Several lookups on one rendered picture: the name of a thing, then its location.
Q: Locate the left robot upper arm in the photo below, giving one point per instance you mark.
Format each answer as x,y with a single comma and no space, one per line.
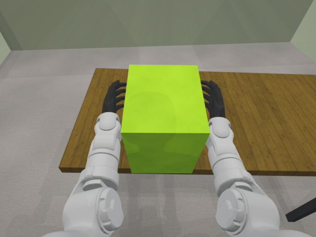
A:
93,213

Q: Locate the robot right hand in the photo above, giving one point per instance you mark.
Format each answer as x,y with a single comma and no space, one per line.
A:
215,106

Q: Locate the robot left hand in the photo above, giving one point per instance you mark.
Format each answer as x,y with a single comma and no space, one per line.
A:
110,101

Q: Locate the carton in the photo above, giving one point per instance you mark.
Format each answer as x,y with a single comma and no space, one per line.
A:
164,124

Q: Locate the robot right forearm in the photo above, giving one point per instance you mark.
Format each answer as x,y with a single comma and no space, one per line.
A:
226,164

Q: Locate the robot left forearm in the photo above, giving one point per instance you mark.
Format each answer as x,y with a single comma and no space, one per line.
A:
103,158

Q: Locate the table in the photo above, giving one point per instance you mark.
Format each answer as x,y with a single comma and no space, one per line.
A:
272,116

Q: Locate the right robot upper arm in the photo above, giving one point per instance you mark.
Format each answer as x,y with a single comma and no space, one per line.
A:
243,213

